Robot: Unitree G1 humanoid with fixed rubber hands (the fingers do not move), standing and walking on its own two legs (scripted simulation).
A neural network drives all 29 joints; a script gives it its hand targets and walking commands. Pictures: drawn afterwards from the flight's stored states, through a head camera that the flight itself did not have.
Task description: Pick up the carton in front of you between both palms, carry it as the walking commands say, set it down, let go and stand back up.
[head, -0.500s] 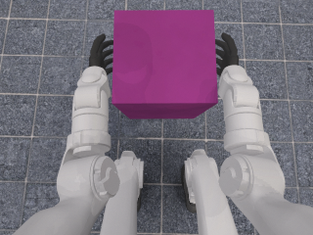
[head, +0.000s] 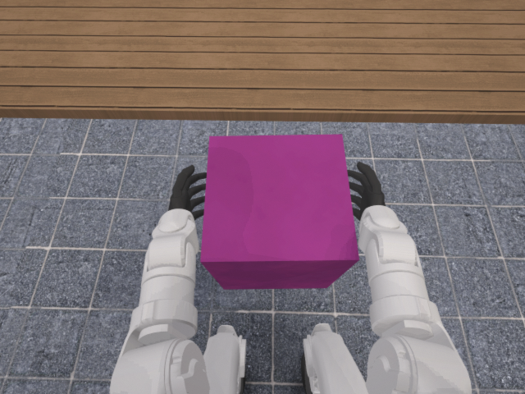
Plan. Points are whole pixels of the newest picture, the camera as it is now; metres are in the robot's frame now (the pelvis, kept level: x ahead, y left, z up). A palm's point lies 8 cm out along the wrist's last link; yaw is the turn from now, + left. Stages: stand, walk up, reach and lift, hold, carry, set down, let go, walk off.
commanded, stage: reach and lift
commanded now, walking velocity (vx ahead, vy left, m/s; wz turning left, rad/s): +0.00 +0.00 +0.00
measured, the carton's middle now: (275, 221) +0.41 +0.00 -0.10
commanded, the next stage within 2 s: hold in 1.60 s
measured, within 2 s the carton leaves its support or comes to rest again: neither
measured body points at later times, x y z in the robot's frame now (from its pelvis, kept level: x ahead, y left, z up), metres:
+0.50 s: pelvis +0.04 +0.00 +0.12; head +0.06 +0.00 +0.57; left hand +0.37 +0.15 +0.12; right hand +0.37 -0.15 +0.12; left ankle +0.07 +0.12 -0.61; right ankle +0.06 -0.13 -0.61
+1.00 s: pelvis +0.03 +0.00 +0.13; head +0.02 +0.00 +0.58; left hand +0.35 +0.15 +0.15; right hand +0.35 -0.15 +0.15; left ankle +0.07 +0.12 -0.61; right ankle +0.06 -0.13 -0.61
